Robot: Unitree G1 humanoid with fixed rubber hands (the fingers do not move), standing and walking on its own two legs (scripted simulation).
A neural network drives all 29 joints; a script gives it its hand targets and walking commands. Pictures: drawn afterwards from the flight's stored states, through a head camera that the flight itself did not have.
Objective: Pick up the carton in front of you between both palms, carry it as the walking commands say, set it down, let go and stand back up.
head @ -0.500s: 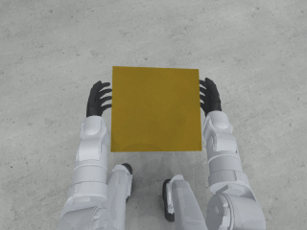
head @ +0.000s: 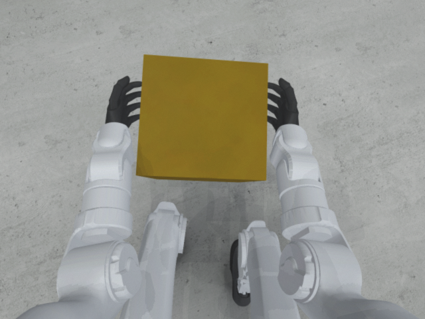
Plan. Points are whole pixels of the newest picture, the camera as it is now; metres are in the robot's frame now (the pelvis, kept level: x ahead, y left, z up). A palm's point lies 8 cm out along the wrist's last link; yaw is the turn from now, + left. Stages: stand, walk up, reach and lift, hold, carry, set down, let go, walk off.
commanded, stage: set down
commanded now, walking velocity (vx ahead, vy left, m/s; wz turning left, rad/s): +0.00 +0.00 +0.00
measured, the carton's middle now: (201, 132) +0.45 +0.08 -0.18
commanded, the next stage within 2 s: none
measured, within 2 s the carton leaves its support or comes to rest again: rests again in 1.12 s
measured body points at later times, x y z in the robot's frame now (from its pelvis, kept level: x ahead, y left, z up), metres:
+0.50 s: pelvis -0.03 +0.01 -0.11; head +0.30 +0.07 +0.19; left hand +0.46 +0.26 -0.26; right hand +0.50 -0.05 -0.25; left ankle +0.11 +0.13 -0.50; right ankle +0.06 -0.12 -0.50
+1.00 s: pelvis -0.04 +0.00 -0.16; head +0.31 +0.05 +0.12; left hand +0.47 +0.26 -0.32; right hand +0.50 -0.05 -0.32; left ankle +0.11 +0.13 -0.50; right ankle +0.06 -0.12 -0.50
